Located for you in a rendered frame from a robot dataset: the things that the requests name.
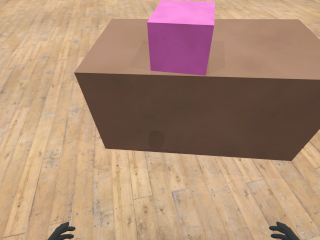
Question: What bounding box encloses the robot right hand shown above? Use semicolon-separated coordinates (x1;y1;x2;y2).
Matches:
269;221;300;240

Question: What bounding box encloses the robot left hand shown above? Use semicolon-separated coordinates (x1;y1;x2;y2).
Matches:
47;222;76;240

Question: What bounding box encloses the pedestal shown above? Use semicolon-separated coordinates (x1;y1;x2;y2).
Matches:
74;19;320;161

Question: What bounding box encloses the carton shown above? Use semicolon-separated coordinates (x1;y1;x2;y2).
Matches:
147;0;215;76

